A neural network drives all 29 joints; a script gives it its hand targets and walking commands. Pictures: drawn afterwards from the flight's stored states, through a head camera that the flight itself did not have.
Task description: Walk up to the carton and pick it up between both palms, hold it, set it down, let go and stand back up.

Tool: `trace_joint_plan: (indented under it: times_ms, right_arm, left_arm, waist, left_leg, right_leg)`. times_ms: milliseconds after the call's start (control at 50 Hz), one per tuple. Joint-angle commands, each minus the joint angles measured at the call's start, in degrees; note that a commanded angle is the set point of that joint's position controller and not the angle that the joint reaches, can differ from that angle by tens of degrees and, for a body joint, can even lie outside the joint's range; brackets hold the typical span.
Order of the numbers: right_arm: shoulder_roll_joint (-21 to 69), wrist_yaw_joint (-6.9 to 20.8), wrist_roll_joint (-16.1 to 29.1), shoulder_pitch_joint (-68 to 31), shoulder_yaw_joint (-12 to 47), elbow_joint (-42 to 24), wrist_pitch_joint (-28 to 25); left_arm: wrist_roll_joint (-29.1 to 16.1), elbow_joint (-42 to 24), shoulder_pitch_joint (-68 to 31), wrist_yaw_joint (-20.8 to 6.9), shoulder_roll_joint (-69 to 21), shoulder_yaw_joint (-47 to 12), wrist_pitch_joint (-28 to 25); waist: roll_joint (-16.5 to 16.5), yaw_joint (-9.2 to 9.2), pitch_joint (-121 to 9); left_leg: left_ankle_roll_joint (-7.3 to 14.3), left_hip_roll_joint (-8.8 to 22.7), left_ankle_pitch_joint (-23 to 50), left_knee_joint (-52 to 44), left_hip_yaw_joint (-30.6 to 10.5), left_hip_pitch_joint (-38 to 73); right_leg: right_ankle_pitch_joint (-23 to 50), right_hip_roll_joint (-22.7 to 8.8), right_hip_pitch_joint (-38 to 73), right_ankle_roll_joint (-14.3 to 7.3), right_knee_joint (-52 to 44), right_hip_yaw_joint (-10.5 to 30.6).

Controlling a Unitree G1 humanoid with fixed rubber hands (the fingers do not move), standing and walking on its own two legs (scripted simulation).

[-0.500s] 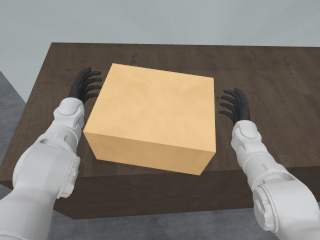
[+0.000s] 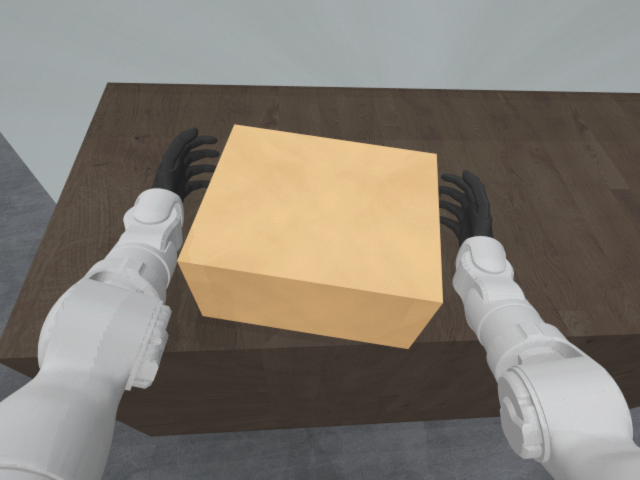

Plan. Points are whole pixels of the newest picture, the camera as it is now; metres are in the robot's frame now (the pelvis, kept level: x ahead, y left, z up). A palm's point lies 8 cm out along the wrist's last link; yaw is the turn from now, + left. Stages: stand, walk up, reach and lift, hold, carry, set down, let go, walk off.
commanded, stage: reach and lift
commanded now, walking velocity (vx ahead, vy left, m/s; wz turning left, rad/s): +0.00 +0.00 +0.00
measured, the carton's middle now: (319, 234) +0.46 -0.01 +0.00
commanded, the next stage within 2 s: none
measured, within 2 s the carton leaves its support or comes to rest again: leaves its support in 0.66 s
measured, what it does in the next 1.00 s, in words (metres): stands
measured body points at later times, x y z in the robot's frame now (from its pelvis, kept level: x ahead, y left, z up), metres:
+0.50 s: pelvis +0.00 +0.00 +0.00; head +0.09 +0.03 +0.44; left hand +0.49 +0.18 +0.08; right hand +0.43 -0.21 +0.06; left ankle +0.03 +0.11 -0.72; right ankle -0.03 -0.13 -0.72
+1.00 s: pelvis -0.01 +0.01 +0.01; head +0.07 +0.03 +0.45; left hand +0.47 +0.17 +0.09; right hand +0.40 -0.21 +0.07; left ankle +0.03 +0.11 -0.72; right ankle -0.03 -0.13 -0.72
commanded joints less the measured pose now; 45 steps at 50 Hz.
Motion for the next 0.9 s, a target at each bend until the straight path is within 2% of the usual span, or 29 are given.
trace_joint_plan:
  times_ms: [0,20,40,60,100,120,140,200,240,280,300,320,340,360,400,440,460,480,500,540,580,620,660,680,700,780,800,840,880]
  right_arm:
    - [-3.1,-0.4,-4.8,-30.8,-3.8,-7.2,-4.1]
    - [-2.1,-0.3,-4.4,-31.6,-4.2,-6.5,-4.0]
    - [-1.5,-0.3,-5.3,-31.5,-3.9,-7.8,-4.2]
    - [-1.6,-0.5,-5.5,-31.1,-5.4,-8.1,-4.4]
    - [-2.5,-0.6,-5.2,-29.3,-5.1,-5.2,-3.8]
    - [-2.3,-0.5,-4.8,-30.8,-4.9,-6.9,-3.9]
    - [-2.4,-1.0,-5.6,-28.6,-4.8,-7.0,-4.2]
    - [0.2,-0.3,-5.6,-31.6,-3.9,-8.0,-4.3]
    - [3.0,0.3,-7.0,-33.0,-4.0,-10.2,-4.9]
    - [2.9,0.6,-7.2,-30.6,-4.5,-6.8,-4.5]
    - [4.3,0.8,-7.8,-31.9,-5.2,-8.9,-4.8]
    - [3.8,0.8,-8.6,-29.3,-6.7,-8.6,-5.4]
    - [6.1,1.6,-9.7,-31.5,-5.2,-9.2,-5.5]
    - [9.3,2.3,-11.1,-33.7,-6.3,-11.1,-5.5]
    - [11.6,2.8,-13.0,-34.0,-8.2,-11.9,-6.2]
    - [18.6,5.1,-16.6,-34.8,-9.4,-13.0,-6.7]
    - [21.6,5.7,-19.1,-34.7,-9.8,-11.7,-7.1]
    - [25.6,6.8,-21.5,-33.1,-10.0,-12.0,-7.0]
    - [29.0,7.5,-23.7,-32.6,-12.3,-10.6,-6.8]
    - [31.5,9.0,-26.0,-35.4,-12.2,-13.8,-7.9]
    - [33.7,9.9,-28.9,-32.2,-11.8,-14.0,-9.1]
    - [33.5,10.0,-29.7,-31.8,-12.7,-13.0,-10.3]
    - [32.2,10.6,-30.4,-32.4,-13.1,-12.6,-10.0]
    - [31.8,10.5,-31.3,-29.9,-15.2,-8.0,-10.0]
    - [32.3,10.5,-32.1,-32.5,-13.8,-10.6,-11.3]
    - [32.7,10.9,-32.0,-33.2,-13.6,-10.7,-12.2]
    - [33.1,11.0,-31.6,-33.5,-13.4,-10.7,-12.5]
    - [32.8,10.9,-30.2,-31.6,-12.8,-9.2,-12.0]
    - [31.3,10.8,-29.9,-31.6,-13.2,-10.2,-10.9]
  left_arm:
    - [6.2,-9.4,-29.0,1.1,-4.2,4.5,-3.2]
    - [5.4,-9.2,-29.1,1.1,-4.5,4.8,-3.6]
    - [6.1,-8.8,-29.2,0.7,-4.3,5.3,-4.0]
    - [6.3,-9.5,-29.1,0.8,-4.5,5.6,-4.0]
    - [6.2,-7.4,-27.7,0.6,-3.9,5.6,-3.3]
    - [6.5,-10.4,-29.0,0.9,-3.7,6.1,-3.3]
    - [6.8,-9.3,-26.5,0.9,-4.7,6.4,-3.3]
    - [7.3,-8.6,-29.6,0.0,-6.2,5.9,-3.8]
    - [7.5,-9.0,-30.4,-1.0,-8.5,5.9,-4.2]
    - [9.0,-8.7,-29.2,-1.3,-8.9,7.5,-3.6]
    - [10.4,-8.9,-29.5,-1.3,-8.7,9.0,-4.1]
    - [10.4,-12.3,-29.0,-0.9,-8.5,9.8,-4.6]
    - [11.3,-10.2,-28.3,-1.9,-12.1,9.7,-4.5]
    - [11.0,-11.0,-31.3,-2.8,-14.2,8.3,-4.7]
    - [11.7,-11.0,-32.0,-3.2,-16.9,9.3,-5.4]
    - [16.7,-8.6,-31.1,-5.5,-23.8,12.3,-5.5]
    - [18.7,-7.2,-30.2,-6.4,-27.4,13.2,-5.9]
    - [21.5,-8.2,-29.0,-7.3,-28.1,16.2,-6.3]
    - [22.8,-7.7,-30.8,-8.5,-30.5,16.2,-6.7]
    - [23.3,-3.9,-30.2,-9.4,-33.3,16.9,-7.5]
    - [23.6,-3.6,-29.0,-9.2,-33.9,16.7,-9.5]
    - [23.5,-4.0,-29.1,-9.0,-35.1,15.5,-10.6]
    - [24.0,-3.3,-30.2,-8.9,-34.2,16.3,-10.3]
    - [24.1,-3.9,-31.2,-8.6,-33.5,16.7,-10.6]
    - [23.2,-3.5,-31.2,-8.3,-33.7,15.8,-11.5]
    - [22.4,-5.5,-33.1,-7.3,-32.8,16.0,-12.8]
    - [23.1,-5.2,-32.8,-7.0,-32.1,16.6,-12.7]
    - [22.8,-6.2,-31.2,-6.6,-33.7,15.2,-11.9]
    - [22.5,-5.2,-29.9,-6.6,-32.7,15.8,-11.0]
  waist:
    - [7.6,-1.3,-36.1]
    - [6.6,-2.38,-35.2]
    - [7.6,-0.7,-35.2]
    - [8.0,-2.04,-36.2]
    - [6.6,-2.23,-32.5]
    - [6.9,-1.02,-33.9]
    - [6.1,-1.97,-33.5]
    - [6.2,-0.56,-33.9]
    - [5.6,-1.46,-35.2]
    - [6.9,-2.27,-32.4]
    - [7.7,-0.84,-33.7]
    - [8.0,-1.78,-33.8]
    - [7.1,0.17,-33.9]
    - [6.3,-2.33,-35.7]
    - [7.2,-2.14,-36.7]
    - [7.7,-1.13,-35.8]
    - [7.4,-2.22,-33.3]
    - [6.7,-0.86,-31.6]
    - [7.8,-2.5,-30.7]
    - [6.0,-1.74,-31.0]
    - [4.4,-1.03,-30.2]
    - [6.5,-3.12,-31.5]
    - [7.3,-2.18,-29.4]
    - [7.5,-3.59,-26.0]
    - [5.7,-2.12,-27.7]
    - [6.1,-2.29,-30.9]
    - [6.9,-0.87,-30.4]
    - [6.1,-2.21,-30.6]
    - [6.4,-1.52,-27.9]
  left_leg:
    - [-5.4,1.1,24.6,6.6,0.7,37.1]
    - [-5.0,1.3,25.4,7.0,0.0,36.9]
    - [-5.1,0.9,24.0,7.2,0.6,36.2]
    - [-5.0,0.5,23.5,6.5,1.3,36.5]
    - [-4.9,0.6,22.2,6.1,1.3,35.8]
    - [-4.8,0.8,22.1,5.9,1.3,35.5]
    - [-4.8,0.9,24.1,6.0,0.7,36.9]
    - [-4.4,0.5,22.2,6.1,1.0,35.3]
    - [-4.3,0.4,22.1,5.4,1.6,35.5]
    - [-5.0,1.2,22.7,5.6,1.1,37.6]
    - [-4.6,0.6,20.9,5.6,2.0,35.9]
    - [-5.4,0.8,23.5,4.7,2.0,38.8]
    - [-5.2,0.7,25.0,5.0,2.2,39.2]
    - [-4.8,1.0,25.9,4.9,1.4,39.9]
    - [-5.2,1.2,25.2,5.3,1.3,41.0]
    - [-5.5,1.4,28.6,4.6,2.4,42.8]
    - [-5.5,1.0,28.1,3.7,2.0,42.5]
    - [-4.9,0.6,27.7,3.4,2.9,41.5]
    - [-4.8,0.7,27.7,2.6,2.6,41.5]
    - [-3.8,0.4,22.5,0.7,3.0,39.7]
    - [-3.1,-0.2,21.4,-1.0,4.0,37.0]
    - [-3.8,0.3,24.0,-1.2,2.4,40.2]
    - [-4.5,1.0,23.7,-1.2,2.6,42.6]
    - [-4.3,1.4,21.9,-2.1,2.1,42.3]
    - [-3.9,0.7,21.8,-1.8,2.9,40.1]
    - [-4.3,1.0,22.8,-1.8,3.1,41.6]
    - [-3.9,0.7,21.3,-2.0,3.3,41.0]
    - [-4.0,1.4,22.3,-1.9,2.4,43.1]
    - [-3.9,1.5,18.9,-2.9,3.0,42.0]
  right_leg:
    - [24.8,-1.0,-1.5,1.9,-1.2,-3.9]
    - [25.3,-0.6,-2.8,1.7,-0.8,-3.7]
    - [25.7,-1.2,-1.5,1.7,-0.5,-3.5]
    - [26.3,-1.2,-0.7,1.8,-1.1,-3.1]
    - [24.0,-1.0,-1.4,1.9,-1.5,-3.4]
    - [23.4,-1.1,-1.6,2.1,-0.8,-3.7]
    - [26.2,-0.8,-0.2,2.2,-0.9,-3.5]
    - [23.7,-1.1,-0.2,2.0,-1.0,-3.4]
    - [25.4,-1.3,1.8,1.7,-1.9,-3.3]
    - [25.9,-1.8,0.2,1.5,-1.8,-3.4]
    - [25.6,-2.1,2.2,1.6,-1.4,-3.1]
    - [26.7,-1.6,2.5,1.5,-2.1,-3.9]
    - [26.0,-0.9,2.4,1.9,-2.3,-3.3]
    - [27.1,-1.1,1.9,1.7,-2.8,-4.1]
    - [26.9,-1.6,2.1,1.2,-2.6,-4.6]
    - [28.9,-1.3,4.9,1.0,-3.6,-3.7]
    - [31.6,-1.6,6.6,0.8,-4.0,-3.7]
    - [33.4,-1.7,10.2,1.0,-3.4,-3.2]
    - [34.3,-1.8,10.6,0.9,-3.9,-3.6]
    - [33.6,-2.0,13.0,1.7,-4.6,-3.6]
    - [37.7,-2.5,17.5,1.6,-4.3,-1.7]
    - [37.1,-2.0,17.4,1.7,-4.7,-2.7]
    - [30.4,-1.7,14.9,1.2,-6.4,-3.2]
    - [26.7,-1.5,14.1,1.3,-7.8,-3.7]
    - [28.1,-1.5,14.8,1.0,-7.3,-2.2]
    - [28.3,-1.4,14.7,1.0,-7.1,-3.0]
    - [27.0,-1.3,14.9,0.7,-7.8,-1.9]
    - [24.9,-0.8,13.7,0.6,-8.2,-2.5]
    - [21.4,-1.2,13.7,0.6,-8.8,-3.0]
